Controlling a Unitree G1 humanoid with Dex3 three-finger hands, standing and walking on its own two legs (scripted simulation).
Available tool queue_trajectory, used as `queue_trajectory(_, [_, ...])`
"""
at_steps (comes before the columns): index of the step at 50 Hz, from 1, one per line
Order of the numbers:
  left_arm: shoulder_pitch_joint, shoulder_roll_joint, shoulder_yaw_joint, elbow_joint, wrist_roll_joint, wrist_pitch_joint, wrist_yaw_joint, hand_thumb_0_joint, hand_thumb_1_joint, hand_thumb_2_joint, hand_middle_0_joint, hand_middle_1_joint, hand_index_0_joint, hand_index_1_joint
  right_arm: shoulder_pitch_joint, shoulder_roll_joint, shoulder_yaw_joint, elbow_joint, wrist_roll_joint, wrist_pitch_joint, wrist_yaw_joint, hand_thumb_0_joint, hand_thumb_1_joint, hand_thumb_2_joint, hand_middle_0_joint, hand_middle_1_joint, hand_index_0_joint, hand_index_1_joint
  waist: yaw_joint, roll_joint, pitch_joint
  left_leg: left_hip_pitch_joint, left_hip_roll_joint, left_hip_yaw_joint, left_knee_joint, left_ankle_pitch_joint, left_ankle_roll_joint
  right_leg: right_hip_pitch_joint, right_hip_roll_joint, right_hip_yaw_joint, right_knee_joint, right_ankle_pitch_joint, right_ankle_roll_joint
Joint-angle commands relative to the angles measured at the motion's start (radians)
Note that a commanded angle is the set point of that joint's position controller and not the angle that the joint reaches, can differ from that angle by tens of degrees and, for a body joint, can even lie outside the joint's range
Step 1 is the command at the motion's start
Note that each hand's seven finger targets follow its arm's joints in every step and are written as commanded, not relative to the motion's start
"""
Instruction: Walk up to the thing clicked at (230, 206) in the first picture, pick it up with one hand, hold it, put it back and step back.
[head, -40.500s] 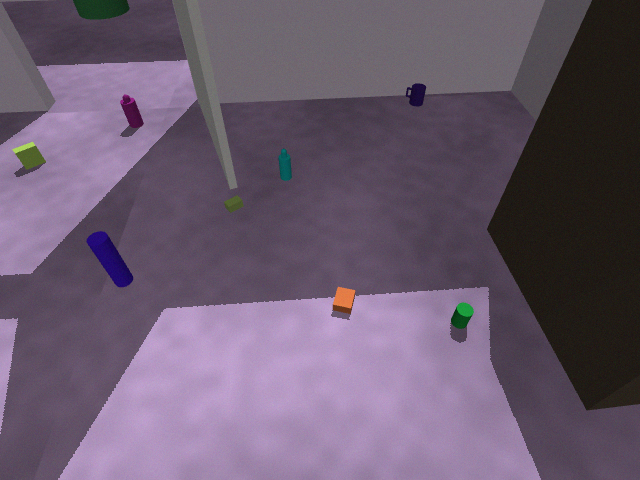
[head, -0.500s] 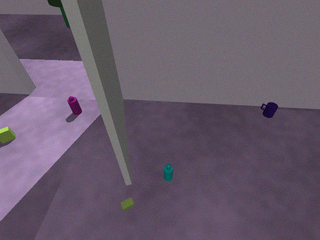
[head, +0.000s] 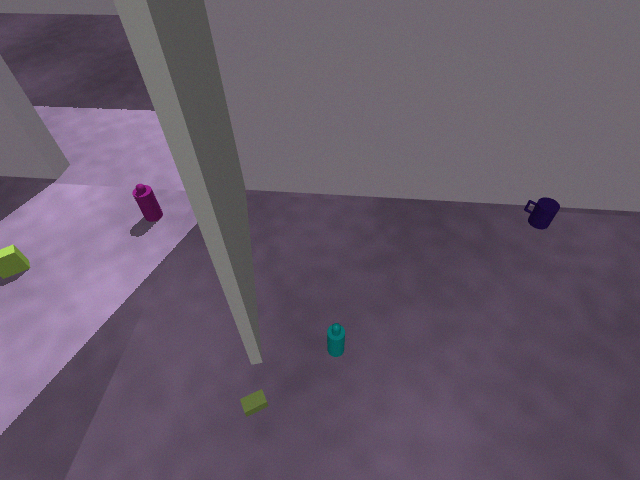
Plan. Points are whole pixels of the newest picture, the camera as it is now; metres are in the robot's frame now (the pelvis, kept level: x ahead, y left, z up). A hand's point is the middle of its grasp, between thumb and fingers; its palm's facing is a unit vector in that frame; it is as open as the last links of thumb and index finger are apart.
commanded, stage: stand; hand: left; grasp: from above
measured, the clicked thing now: (254, 402) +0.47 +0.25 -0.76
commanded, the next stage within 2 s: step back in 0.46 s
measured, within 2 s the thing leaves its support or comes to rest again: neither
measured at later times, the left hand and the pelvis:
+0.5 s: hand out of the picture +0.08 +0.25 -0.16, palm faces +0.01 -0.94 -0.34, open 7.3 cm; pelvis +0.00 +0.00 +0.00, yaw +0 degrees
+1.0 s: hand out of the picture +0.07 +0.31 -0.18, palm faces -0.05 -0.93 -0.36, open 7.3 cm; pelvis -0.06 +0.05 -0.02, yaw -1 degrees
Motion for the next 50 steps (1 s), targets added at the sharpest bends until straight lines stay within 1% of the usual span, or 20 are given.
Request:
queue_trajectory(1, [-0.035, 0.212, 0.038, -0.068, -0.003, -0.023, 0.019, 0.0, 0.9, 0.9, -0.2, -0.3, -0.2, -0.3, -0.031, -0.193, -0.038, -0.058, -0.003, -0.023, -0.015, 0.0, -0.9, -0.9, 0.2, 0.3, 0.2, 0.3, 0.003, -0.018, -0.111, 0.048, 0.103, -0.066, -0.022, 0.22, 0.042, 0.0, -0.118, 0.08, -0.048, 0.219, -0.017])
queue_trajectory(12, [-0.036, 0.216, 0.036, -0.073, -0.001, -0.023, 0.017, 0.0, 0.9, 0.9, -0.2, -0.3, -0.2, -0.3, -0.04, -0.191, -0.034, -0.063, -0.001, -0.02, -0.012, 0.0, -0.9, -0.9, 0.2, 0.3, 0.2, 0.3, 0.004, -0.017, -0.064, 0.019, 0.1, -0.072, -0.042, 0.147, 0.035, -0.02, -0.112, 0.078, -0.069, 0.131, -0.016])
queue_trajectory(20, [-0.029, 0.217, 0.035, -0.08, -0.002, -0.027, 0.016, 0.0, 0.9, 0.9, -0.2, -0.3, -0.2, -0.3, -0.036, -0.207, -0.037, -0.069, -0.001, -0.025, -0.013, 0.0, -0.9, -0.9, 0.2, 0.3, 0.2, 0.3, 0.003, -0.013, -0.114, 0.064, 0.106, -0.064, -0.016, 0.223, 0.041, -0.003, -0.118, 0.081, -0.056, 0.227, -0.018])
queue_trajectory(22, [-0.04, 0.218, 0.036, -0.082, -0.001, -0.025, 0.016, 0.0, 0.9, 0.9, -0.2, -0.3, -0.2, -0.3, -0.039, -0.201, -0.034, -0.069, -0.002, -0.023, -0.013, 0.0, -0.9, -0.9, 0.2, 0.3, 0.2, 0.3, 0.004, -0.014, -0.095, 0.044, 0.104, -0.068, -0.029, 0.19, 0.037, -0.011, -0.116, 0.079, -0.057, 0.186, -0.02])
queue_trajectory(23, [-0.022, 0.294, 0.089, -0.081, -0.021, -0.014, 0.021, 0.0, 0.9, 0.9, -0.2, -0.3, -0.2, -0.3, -0.08, -0.251, -0.05, -0.095, 0.002, -0.004, -0.007, 0.0, -0.9, -0.9, 0.2, 0.3, 0.2, 0.3, 0.009, -0.021, 0.038, -0.067, 0.079, -0.064, 0.089, 0.308, 0.065, -0.086, -0.103, 0.086, 0.013, 0.325, -0.028])
queue_trajectory(25, [0.0, 0.292, 0.097, -0.117, -0.023, -0.009, 0.026, 0.0, 0.9, 0.9, -0.2, -0.3, -0.2, -0.3, -0.045, -0.218, -0.051, -0.121, 0.014, 0.004, -0.007, 0.0, -0.9, -0.9, 0.2, 0.3, 0.2, 0.3, -0.001, -0.055, -0.044, -0.061, 0.044, -0.019, 0.207, 0.305, 0.065, -0.056, -0.139, 0.104, 0.043, 0.458, -0.082])
queue_trajectory(27, [-0.027, 0.301, 0.107, -0.163, -0.019, -0.003, 0.026, 0.0, 0.9, 0.9, -0.2, -0.3, -0.2, -0.3, -0.012, -0.216, -0.06, -0.145, 0.018, 0.017, -0.006, 0.0, -0.9, -0.9, 0.2, 0.3, 0.2, 0.3, -0.009, -0.102, -0.114, -0.074, -0.007, 0.012, 0.326, 0.168, 0.06, -0.059, -0.212, 0.161, 0.041, 0.471, -0.154])
queue_trajectory(29, [-0.081, 0.304, 0.108, -0.209, -0.004, 0.005, 0.029, 0.0, 0.9, 0.9, -0.2, -0.3, -0.2, -0.3, 0.006, -0.209, -0.072, -0.167, 0.009, 0.031, -0.003, 0.0, -0.9, -0.9, 0.2, 0.3, 0.2, 0.3, -0.011, -0.163, -0.117, -0.119, -0.055, 0.003, 0.479, -0.218, 0.068, -0.117, -0.3, 0.218, 0.057, 0.474, -0.23])
queue_trajectory(31, [-0.124, 0.315, 0.111, -0.256, 0.011, 0.007, 0.029, 0.0, 0.9, 0.9, -0.2, -0.3, -0.2, -0.3, 0.044, -0.22, -0.08, -0.195, 0.009, 0.046, 0.003, 0.0, -0.9, -0.9, 0.2, 0.3, 0.2, 0.3, -0.027, -0.197, -0.083, -0.158, -0.039, -0.046, 0.577, -0.375, 0.084, -0.178, -0.34, 0.23, 0.085, 0.473, -0.256])
queue_trajectory(32, [-0.145, 0.312, 0.108, -0.268, 0.012, 0.007, 0.031, 0.0, 0.9, 0.9, -0.2, -0.3, -0.2, -0.3, 0.065, -0.215, -0.081, -0.203, 0.013, 0.046, 0.004, 0.0, -0.9, -0.9, 0.2, 0.3, 0.2, 0.3, -0.042, -0.209, -0.073, -0.183, -0.024, -0.05, 0.544, -0.347, 0.087, -0.166, -0.326, 0.211, 0.113, 0.483, -0.238])
queue_trajectory(34, [-0.123, 0.297, 0.099, -0.281, 0.011, 0.013, 0.031, 0.0, 0.9, 0.9, -0.2, -0.3, -0.2, -0.3, 0.065, -0.215, -0.081, -0.215, 0.009, 0.031, 0.004, 0.0, -0.9, -0.9, 0.2, 0.3, 0.2, 0.3, -0.025, -0.183, -0.091, -0.183, -0.025, -0.006, 0.361, -0.211, 0.081, -0.104, -0.249, 0.157, 0.211, 0.472, -0.176])
queue_trajectory(35, [-0.118, 0.292, 0.096, -0.285, 0.003, 0.019, 0.03, 0.0, 0.9, 0.9, -0.2, -0.3, -0.2, -0.3, 0.088, -0.212, -0.081, -0.209, 0.002, 0.022, 0.003, 0.0, -0.9, -0.9, 0.2, 0.3, 0.2, 0.3, -0.03, -0.146, -0.11, -0.152, -0.017, 0.014, 0.209, -0.033, 0.075, -0.078, -0.21, 0.12, 0.28, 0.441, -0.139])
queue_trajectory(36, [-0.105, 0.268, 0.092, -0.299, -0.006, 0.03, 0.027, 0.0, 0.9, 0.9, -0.2, -0.3, -0.2, -0.3, 0.091, -0.238, -0.091, -0.214, -0.01, 0.015, 0.0, 0.0, -0.9, -0.9, 0.2, 0.3, 0.2, 0.3, -0.026, -0.055, -0.113, -0.102, 0.043, -0.047, 0.114, 0.292, 0.086, -0.12, -0.138, 0.076, 0.367, 0.326, -0.091])
queue_trajectory(37, [-0.076, 0.215, 0.083, -0.313, -0.019, 0.039, 0.025, 0.0, 0.9, 0.9, -0.2, -0.3, -0.2, -0.3, 0.075, -0.314, -0.113, -0.231, -0.025, 0.008, -0.003, 0.0, -0.9, -0.9, 0.2, 0.3, 0.2, 0.3, -0.007, 0.109, -0.12, -0.02, 0.2, -0.266, 0.092, 0.552, 0.151, -0.25, 0.013, 0.045, 0.521, 0.081, -0.044])
queue_trajectory(38, [-0.076, 0.212, 0.085, -0.317, -0.023, 0.046, 0.034, 0.0, 0.9, 0.9, -0.2, -0.3, -0.2, -0.3, 0.095, -0.369, -0.122, -0.24, -0.01, 0.005, -0.002, 0.0, -0.9, -0.9, 0.2, 0.3, 0.2, 0.3, -0.031, 0.184, -0.148, 0.035, 0.294, -0.375, 0.093, 0.729, 0.255, -0.336, 0.12, 0.124, 0.649, -0.423, -0.042])
queue_trajectory(39, [-0.074, 0.222, 0.083, -0.308, -0.013, 0.05, 0.045, 0.0, 0.9, 0.9, -0.2, -0.3, -0.2, -0.3, 0.098, -0.381, -0.13, -0.246, -0.01, 0.004, -0.007, 0.0, -0.9, -0.9, 0.2, 0.3, 0.2, 0.3, -0.049, 0.186, -0.167, 0.016, 0.331, -0.437, 0.083, 0.664, 0.286, -0.355, 0.125, 0.217, 0.763, -0.48, -0.042])
queue_trajectory(42, [-0.005, 0.232, 0.084, -0.292, -0.024, 0.055, 0.046, 0.0, 0.9, 0.9, -0.2, -0.3, -0.2, -0.3, -0.015, -0.295, -0.109, -0.29, -0.011, 0.007, -0.029, 0.0, -0.9, -0.9, 0.2, 0.3, 0.2, 0.3, 0.019, 0.122, -0.158, 0.054, 0.225, -0.23, 0.141, 0.568, 0.236, -0.431, 0.101, 0.248, 0.877, -0.337, -0.038])
queue_trajectory(43, [0.008, 0.242, 0.087, -0.29, -0.022, 0.054, 0.043, 0.0, 0.9, 0.9, -0.2, -0.3, -0.2, -0.3, -0.011, -0.278, -0.106, -0.302, -0.009, 0.007, -0.034, 0.0, -0.9, -0.9, 0.2, 0.3, 0.2, 0.3, 0.02, 0.122, -0.146, 0.04, 0.211, -0.207, 0.14, 0.516, 0.231, -0.421, 0.097, 0.236, 0.876, -0.299, -0.03])
queue_trajectory(47, [0.003, 0.237, 0.096, -0.314, -0.011, 0.048, 0.035, 0.0, 0.9, 0.9, -0.2, -0.3, -0.2, -0.3, 0.048, -0.259, -0.105, -0.317, -0.01, 0.006, -0.034, 0.0, -0.9, -0.9, 0.2, 0.3, 0.2, 0.3, -0.025, 0.097, -0.116, 0.081, 0.22, -0.198, 0.144, 0.514, 0.261, -0.416, 0.094, 0.197, 0.795, -0.302, 0.015])
queue_trajectory(50, [0.004, 0.235, 0.101, -0.334, -0.008, 0.041, 0.033, 0.0, 0.9, 0.9, -0.2, -0.3, -0.2, -0.3, 0.073, -0.272, -0.109, -0.329, -0.01, 0.007, -0.032, 0.0, -0.9, -0.9, 0.2, 0.3, 0.2, 0.3, -0.047, 0.12, -0.13, 0.128, 0.241, -0.207, 0.161, 0.509, 0.278, -0.413, 0.076, 0.168, 0.672, -0.299, 0.018])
